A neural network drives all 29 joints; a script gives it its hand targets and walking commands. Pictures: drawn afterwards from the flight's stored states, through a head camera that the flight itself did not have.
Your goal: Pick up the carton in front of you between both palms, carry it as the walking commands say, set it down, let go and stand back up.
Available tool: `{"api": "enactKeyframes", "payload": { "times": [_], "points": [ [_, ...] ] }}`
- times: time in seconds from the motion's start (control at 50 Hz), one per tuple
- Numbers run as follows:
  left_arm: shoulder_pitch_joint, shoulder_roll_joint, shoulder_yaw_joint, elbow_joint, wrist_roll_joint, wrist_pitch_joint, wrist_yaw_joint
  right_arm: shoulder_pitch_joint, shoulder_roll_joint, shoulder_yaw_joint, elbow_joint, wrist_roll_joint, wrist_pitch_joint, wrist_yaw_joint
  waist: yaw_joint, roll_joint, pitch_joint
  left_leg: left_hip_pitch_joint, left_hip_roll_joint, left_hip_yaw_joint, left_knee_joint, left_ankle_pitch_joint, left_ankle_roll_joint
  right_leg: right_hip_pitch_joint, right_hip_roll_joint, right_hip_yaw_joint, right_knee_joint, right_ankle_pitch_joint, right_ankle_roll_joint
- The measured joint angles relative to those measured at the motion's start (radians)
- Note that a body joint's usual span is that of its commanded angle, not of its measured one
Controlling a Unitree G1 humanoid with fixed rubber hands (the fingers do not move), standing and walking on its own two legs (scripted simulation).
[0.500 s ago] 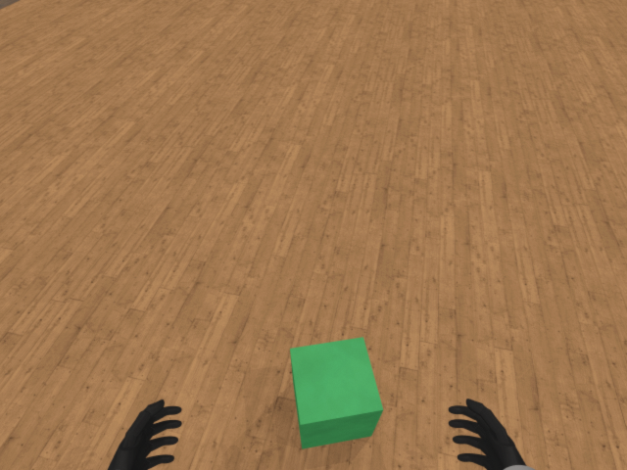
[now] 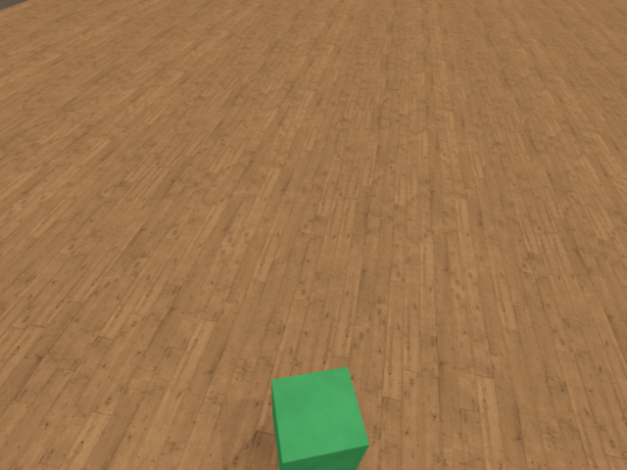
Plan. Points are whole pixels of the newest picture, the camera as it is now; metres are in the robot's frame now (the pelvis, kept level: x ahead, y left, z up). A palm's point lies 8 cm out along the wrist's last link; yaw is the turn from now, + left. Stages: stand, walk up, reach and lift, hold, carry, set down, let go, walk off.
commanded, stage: stand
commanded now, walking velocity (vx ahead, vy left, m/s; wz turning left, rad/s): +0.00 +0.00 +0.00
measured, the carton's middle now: (314, 427) +0.41 -0.05 -0.64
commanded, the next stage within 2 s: none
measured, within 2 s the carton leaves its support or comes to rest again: neither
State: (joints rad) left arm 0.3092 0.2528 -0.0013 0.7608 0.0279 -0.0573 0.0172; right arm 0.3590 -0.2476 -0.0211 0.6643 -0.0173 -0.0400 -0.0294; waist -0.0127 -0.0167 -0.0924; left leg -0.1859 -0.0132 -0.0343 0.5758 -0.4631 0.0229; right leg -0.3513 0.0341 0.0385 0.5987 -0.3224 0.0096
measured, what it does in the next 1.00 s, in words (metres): stands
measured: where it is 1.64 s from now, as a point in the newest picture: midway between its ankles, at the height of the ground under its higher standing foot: outside the picture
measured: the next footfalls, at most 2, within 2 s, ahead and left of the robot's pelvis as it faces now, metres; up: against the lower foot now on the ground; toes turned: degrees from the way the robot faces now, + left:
none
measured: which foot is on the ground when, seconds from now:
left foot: down 0.00-1.00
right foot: down 0.00-1.00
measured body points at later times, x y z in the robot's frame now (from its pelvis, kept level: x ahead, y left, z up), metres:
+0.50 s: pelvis +0.00 +0.02 +0.00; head +0.01 +0.03 +0.45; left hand +0.05 +0.27 -0.15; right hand +0.04 -0.24 -0.13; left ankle -0.11 +0.10 -0.73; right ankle -0.01 -0.13 -0.73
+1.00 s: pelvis -0.01 +0.02 +0.01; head -0.01 +0.03 +0.45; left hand -0.02 +0.25 -0.16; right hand -0.05 -0.21 -0.14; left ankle -0.11 +0.10 -0.73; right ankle -0.01 -0.13 -0.73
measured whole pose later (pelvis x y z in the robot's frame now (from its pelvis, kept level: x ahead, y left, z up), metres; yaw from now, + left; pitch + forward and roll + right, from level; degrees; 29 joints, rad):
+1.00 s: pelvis -0.01 +0.02 +0.01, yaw -2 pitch -1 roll -1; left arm 0.32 0.19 -0.04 1.10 0.01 0.03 0.04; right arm 0.44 -0.19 0.04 0.98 -0.01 0.00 -0.05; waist -0.01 0.00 -0.01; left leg -0.07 -0.05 0.01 0.50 -0.42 0.06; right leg -0.26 0.01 0.09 0.55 -0.29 0.04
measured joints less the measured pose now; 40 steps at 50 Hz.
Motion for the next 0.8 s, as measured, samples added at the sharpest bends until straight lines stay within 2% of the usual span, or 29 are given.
{"api": "enactKeyframes", "payload": {
  "times": [0.34,0.8],
  "points": [
    [0.009,0.0,-0.013,0.092,-0.01,0.047,0.021,0.025,0.014,0.028,0.054,0.009,0.036,-0.017,0.002,0.007,0.02,0.033,-0.024,0.021,0.012,-0.026,0.026,0.013,-0.018,0.024,0.046,-0.04,0.019],
    [0.015,-0.035,-0.029,0.267,-0.016,0.079,0.026,0.066,0.038,0.046,0.236,0.004,0.045,-0.019,0.004,0.011,0.072,0.098,-0.03,0.04,-0.052,0.021,0.035,0.074,-0.023,0.044,-0.018,0.012,0.028]
  ]
}}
